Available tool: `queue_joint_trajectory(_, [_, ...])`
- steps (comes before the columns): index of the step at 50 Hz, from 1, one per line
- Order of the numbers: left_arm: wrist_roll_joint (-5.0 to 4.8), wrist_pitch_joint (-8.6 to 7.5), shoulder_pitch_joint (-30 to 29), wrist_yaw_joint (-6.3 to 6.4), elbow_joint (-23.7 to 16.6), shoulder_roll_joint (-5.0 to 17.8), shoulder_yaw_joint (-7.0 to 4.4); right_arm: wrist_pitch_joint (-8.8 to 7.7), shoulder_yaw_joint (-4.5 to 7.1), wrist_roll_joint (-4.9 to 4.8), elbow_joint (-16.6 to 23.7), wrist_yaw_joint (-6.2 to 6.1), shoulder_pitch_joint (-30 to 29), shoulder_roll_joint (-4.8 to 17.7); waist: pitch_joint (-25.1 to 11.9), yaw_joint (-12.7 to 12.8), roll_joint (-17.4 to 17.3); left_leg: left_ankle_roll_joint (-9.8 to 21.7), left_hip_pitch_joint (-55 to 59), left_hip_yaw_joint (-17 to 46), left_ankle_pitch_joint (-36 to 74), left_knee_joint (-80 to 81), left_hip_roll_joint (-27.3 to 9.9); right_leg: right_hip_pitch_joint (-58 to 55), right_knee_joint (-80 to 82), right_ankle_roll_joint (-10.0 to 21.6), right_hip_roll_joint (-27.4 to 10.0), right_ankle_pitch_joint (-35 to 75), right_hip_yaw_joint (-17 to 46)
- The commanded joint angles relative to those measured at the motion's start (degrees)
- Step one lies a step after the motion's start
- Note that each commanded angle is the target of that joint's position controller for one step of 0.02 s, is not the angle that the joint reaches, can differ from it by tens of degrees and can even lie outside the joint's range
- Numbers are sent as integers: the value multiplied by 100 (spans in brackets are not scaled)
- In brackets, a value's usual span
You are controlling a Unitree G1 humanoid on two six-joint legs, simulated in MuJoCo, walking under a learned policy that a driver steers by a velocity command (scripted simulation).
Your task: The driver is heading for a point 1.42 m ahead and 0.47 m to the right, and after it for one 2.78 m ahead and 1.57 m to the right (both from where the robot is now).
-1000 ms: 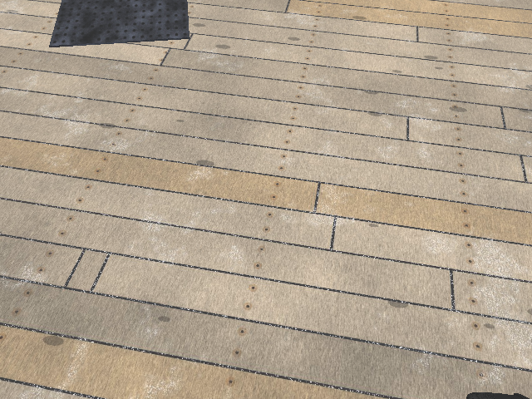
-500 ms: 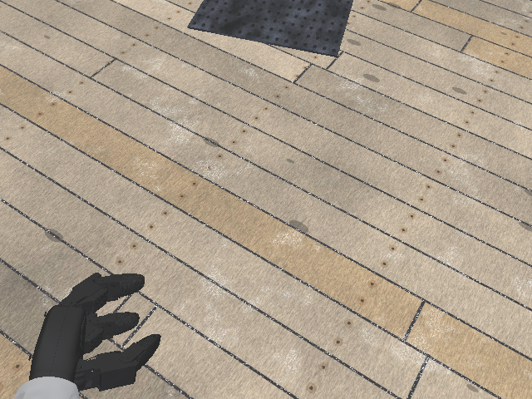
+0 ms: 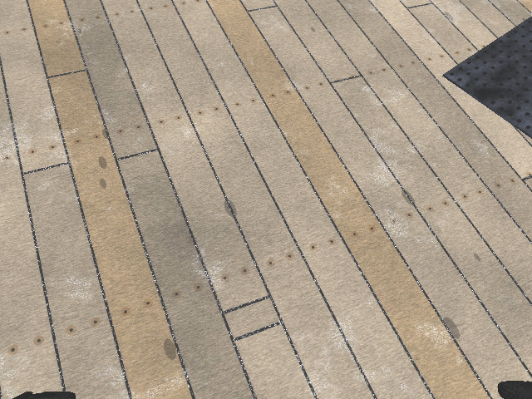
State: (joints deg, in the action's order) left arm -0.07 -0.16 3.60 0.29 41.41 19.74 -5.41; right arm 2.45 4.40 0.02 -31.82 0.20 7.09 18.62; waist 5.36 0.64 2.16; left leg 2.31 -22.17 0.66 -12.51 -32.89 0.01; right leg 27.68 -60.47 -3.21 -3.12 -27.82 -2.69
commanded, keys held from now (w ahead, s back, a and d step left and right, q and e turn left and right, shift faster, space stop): shift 0.58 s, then w+shift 0.22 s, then w+e+shift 0.20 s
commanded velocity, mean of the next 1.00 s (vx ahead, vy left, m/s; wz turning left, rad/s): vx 0.24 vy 0.00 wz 0.08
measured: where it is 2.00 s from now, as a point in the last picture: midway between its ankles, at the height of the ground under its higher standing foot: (310, 210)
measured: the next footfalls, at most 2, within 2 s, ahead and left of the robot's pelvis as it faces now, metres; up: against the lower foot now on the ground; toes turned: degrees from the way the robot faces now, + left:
right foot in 0.30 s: +0.09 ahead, -0.15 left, +0.00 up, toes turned +5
left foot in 0.88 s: +0.17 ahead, +0.14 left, +0.00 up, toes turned +7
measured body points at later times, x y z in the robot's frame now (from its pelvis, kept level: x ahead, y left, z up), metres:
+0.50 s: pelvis +0.04 -0.04 +0.00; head +0.06 -0.04 +0.45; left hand +0.17 +0.22 -0.11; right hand +0.21 -0.28 -0.11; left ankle +0.05 +0.09 -0.73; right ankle +0.05 -0.16 -0.73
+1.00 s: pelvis +0.17 +0.04 +0.00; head +0.18 +0.06 +0.45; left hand +0.27 +0.31 -0.13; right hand +0.24 -0.24 -0.10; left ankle +0.13 +0.14 -0.73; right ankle +0.11 -0.12 -0.64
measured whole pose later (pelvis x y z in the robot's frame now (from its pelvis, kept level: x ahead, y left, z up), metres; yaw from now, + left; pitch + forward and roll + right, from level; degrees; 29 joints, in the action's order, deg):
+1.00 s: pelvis +0.17 +0.04 +0.00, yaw +1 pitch +2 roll +0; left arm -3.1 -3.7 17.4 -0.9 44.9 16.8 -2.5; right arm -6.8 3.2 0.1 -42.1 0.6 21.3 14.5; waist -1.8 -1.8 3.2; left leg 1.5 -12.7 -6.5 -20.8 -31.1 -1.0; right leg 29.1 -70.4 3.9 -1.4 -16.8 5.4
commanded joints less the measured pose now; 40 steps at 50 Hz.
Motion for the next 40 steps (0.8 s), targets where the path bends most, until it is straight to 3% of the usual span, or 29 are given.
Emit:
queue_joint_trajectory(1, [61,-4,1,94,-333,535,-104,-158,201,-13,364,-135,-68,828,-1330,-56,-875,1157,1480,1548,2782,1059,-1376,769,-481,-36,-44,406,421])
queue_joint_trajectory(3, [16,19,220,68,-246,427,-67,-154,156,77,362,-173,-171,791,-1478,41,-853,1168,1310,1330,2995,1038,-1229,407,-268,-125,77,677,361])
queue_joint_trajectory(6, [-5,53,112,46,-263,159,68,-141,129,50,260,-188,-123,739,-1416,-66,-890,1130,1259,1274,2698,957,-1132,83,728,-162,89,816,371])
queue_joint_trajectory(10, [-27,80,62,-13,-292,197,102,-109,84,75,123,-130,-61,678,-1282,-210,-1077,1162,962,1557,2070,888,-1193,-513,1582,-88,139,781,342])
queue_joint_trajectory(13, [-8,42,277,-70,-229,70,138,-114,-17,7,0,-88,-178,470,-1115,-4,-1035,926,704,1650,1544,663,-1007,-1223,2903,96,226,1411,217])
queue_joint_trajectory(14, [59,12,388,-91,-196,29,163,-133,-72,-5,-72,-89,-88,318,-1075,79,-907,667,522,1601,1083,603,-811,-1685,3635,210,182,2175,262])
queue_joint_trajectory(15, [186,-15,461,-76,-233,289,139,-172,-127,77,-121,-97,129,136,-1133,-59,-417,292,267,1392,310,222,-440,-2110,3770,404,-397,3156,867])
queue_joint_trajectory(16, [242,-20,288,-45,-304,604,103,-220,-121,138,-211,-73,596,94,-1093,-458,584,-37,-4,824,-874,-226,147,-2115,3726,888,-1120,3954,1447])
queue_joint_trajectory(17, [196,-40,5,-48,-240,323,170,-223,-111,171,-172,-98,437,163,-1043,-479,1029,-244,549,559,-825,66,7,-1297,3992,1309,-1316,2913,1758])
queue_joint_trajectory(18, [165,-67,-198,-64,-311,82,237,-204,-58,159,-254,-117,254,351,-892,-393,733,-258,827,577,-396,215,-38,-1135,4028,1088,-891,2099,1423])
queue_joint_trajectory(19, [146,-89,-102,-60,-256,132,219,-170,-39,145,-265,-127,28,342,-836,-245,604,-214,834,572,-56,225,29,-1166,3958,814,-605,1653,1153])
queue_joint_trajectory(21, [116,-169,78,-64,-199,211,222,-77,-48,135,-288,-127,-16,260,-728,-150,396,-141,917,732,324,355,-34,-1162,3905,616,-433,1459,937])
queue_joint_trajectory(29, [89,-120,368,-4,-76,34,303,-154,-42,88,-611,-137,212,104,-781,-8,-211,-121,903,852,860,507,-89,-1518,3578,563,-169,1795,587])
queue_joint_trajectory(30, [89,-102,528,-2,1,26,306,-146,-55,70,-733,-152,425,32,-1011,7,-157,-97,952,665,-143,446,71,-1617,3688,609,-102,739,547])
queue_joint_trajectory(31, [7,-68,709,1,66,258,223,-155,-5,17,-778,-146,552,134,-818,57,38,-43,538,417,-1609,185,275,-1592,3867,790,-170,-733,782])
queue_joint_trajectory(32, [-65,-61,941,19,134,454,164,-214,18,-20,-672,-121,412,188,-446,138,307,-26,-128,236,-2133,-205,280,-1587,4281,1096,-624,-1965,1509])
queue_joint_trajectory(33, [-124,-90,1149,51,200,660,100,-315,18,-130,-560,-88,243,150,-86,170,664,-23,-788,-83,-1807,-806,233,-1702,4931,1481,-1332,-2813,2444])
queue_joint_trajectory(34, [-148,-151,1164,80,232,800,41,-434,5,-212,-437,-63,-30,123,348,212,828,0,-1239,-57,-1385,-1318,-61,-1606,5324,1765,-1896,-2768,3175])
queue_joint_trajectory(36, [-114,-315,1255,82,245,652,54,-619,28,-204,-368,-23,-170,184,371,246,520,93,-1989,261,-1431,-1963,-460,-2123,5437,1803,-2052,-1829,3300])
queue_joint_trajectory(38, [-189,-370,1063,23,174,583,64,-735,-11,-192,-423,46,22,89,30,121,485,153,-1551,121,-1247,-1311,-568,-2237,5385,1504,-1642,-966,2399])
queue_joint_trajectory(40, [-222,-361,809,-52,120,653,42,-787,-31,-147,-568,103,262,-12,-163,-53,599,77,-173,-325,-845,-475,-288,-1548,5247,1294,-1068,-254,1418])
Over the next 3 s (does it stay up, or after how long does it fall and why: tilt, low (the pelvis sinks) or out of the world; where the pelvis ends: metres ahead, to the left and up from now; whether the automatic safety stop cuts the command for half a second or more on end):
stays up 1.41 -0.71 0.00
